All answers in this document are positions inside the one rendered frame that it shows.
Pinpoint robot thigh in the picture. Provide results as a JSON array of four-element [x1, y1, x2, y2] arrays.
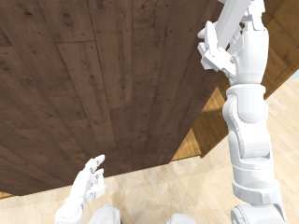
[[88, 206, 121, 224], [166, 213, 196, 224]]

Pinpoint right robot forearm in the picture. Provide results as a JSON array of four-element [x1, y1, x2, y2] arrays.
[[222, 84, 288, 224]]

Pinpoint left robot forearm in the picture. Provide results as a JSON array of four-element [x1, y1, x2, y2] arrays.
[[54, 196, 86, 224]]

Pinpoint robot right thigh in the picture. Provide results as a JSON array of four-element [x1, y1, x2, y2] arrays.
[[166, 213, 196, 224]]

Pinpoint robot left hand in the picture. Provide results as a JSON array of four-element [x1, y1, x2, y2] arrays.
[[69, 154, 106, 204]]

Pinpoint handle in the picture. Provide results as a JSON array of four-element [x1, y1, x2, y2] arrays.
[[197, 0, 251, 70]]

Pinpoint robot right upper arm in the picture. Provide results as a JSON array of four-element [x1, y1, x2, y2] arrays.
[[230, 203, 285, 224]]

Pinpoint robot right hand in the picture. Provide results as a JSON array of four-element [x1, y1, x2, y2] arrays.
[[197, 0, 269, 87]]

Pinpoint robot left thigh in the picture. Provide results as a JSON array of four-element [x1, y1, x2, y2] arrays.
[[88, 206, 121, 224]]

